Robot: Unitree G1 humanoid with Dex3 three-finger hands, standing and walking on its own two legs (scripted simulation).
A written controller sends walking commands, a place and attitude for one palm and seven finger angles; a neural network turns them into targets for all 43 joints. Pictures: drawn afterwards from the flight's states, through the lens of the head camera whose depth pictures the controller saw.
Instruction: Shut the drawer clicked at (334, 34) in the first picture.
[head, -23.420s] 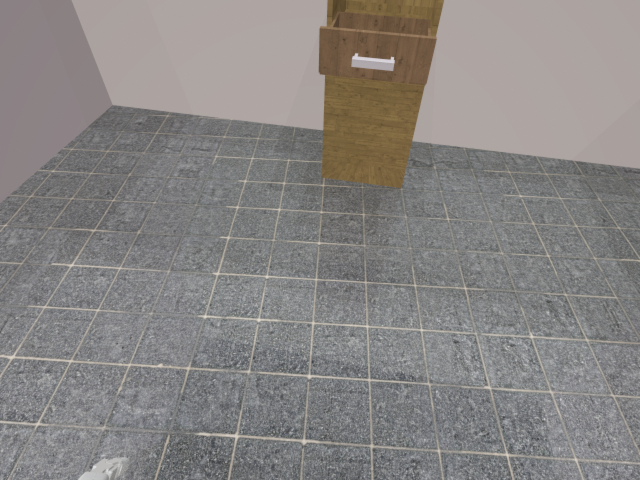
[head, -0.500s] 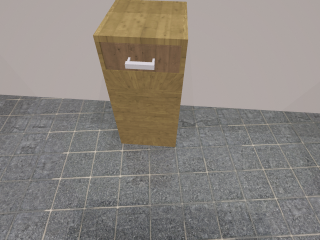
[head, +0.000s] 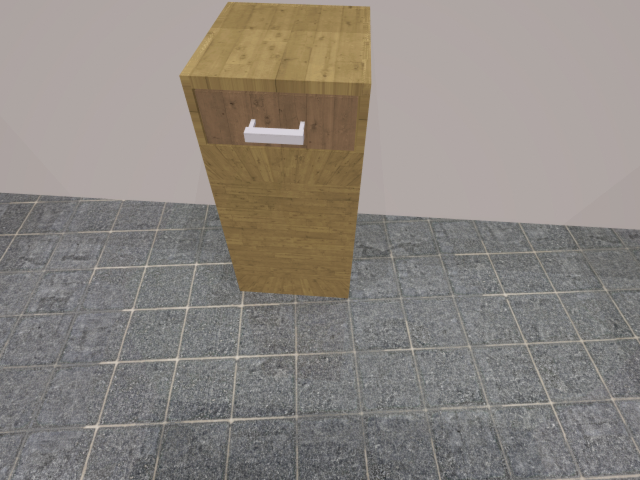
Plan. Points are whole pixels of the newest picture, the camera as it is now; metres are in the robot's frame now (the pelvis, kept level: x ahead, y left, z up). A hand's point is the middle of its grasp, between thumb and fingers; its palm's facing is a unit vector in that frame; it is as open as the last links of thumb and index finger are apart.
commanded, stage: stand and wait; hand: left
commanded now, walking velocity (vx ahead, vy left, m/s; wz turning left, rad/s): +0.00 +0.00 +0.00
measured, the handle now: (275, 130) +0.82 +0.15 -0.03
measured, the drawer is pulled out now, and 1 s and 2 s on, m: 0.00 0.00 0.00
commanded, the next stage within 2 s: none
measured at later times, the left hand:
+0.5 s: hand out of the picture +0.01 +0.17 -0.17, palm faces +0.05 -0.98 -0.21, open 7.4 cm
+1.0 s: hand out of the picture +0.01 +0.17 -0.17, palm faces +0.04 -0.97 -0.22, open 7.4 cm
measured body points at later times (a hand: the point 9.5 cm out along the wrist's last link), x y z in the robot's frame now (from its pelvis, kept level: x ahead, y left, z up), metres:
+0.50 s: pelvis +0.01 -0.01 +0.00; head +0.02 -0.01 +0.45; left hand +0.01 +0.22 -0.16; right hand +0.01 -0.22 -0.17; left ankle +0.01 +0.12 -0.74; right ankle -0.02 -0.09 -0.74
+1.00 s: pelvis +0.01 -0.01 +0.00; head +0.02 -0.02 +0.45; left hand +0.01 +0.22 -0.15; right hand +0.01 -0.23 -0.16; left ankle +0.01 +0.12 -0.74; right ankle -0.02 -0.09 -0.74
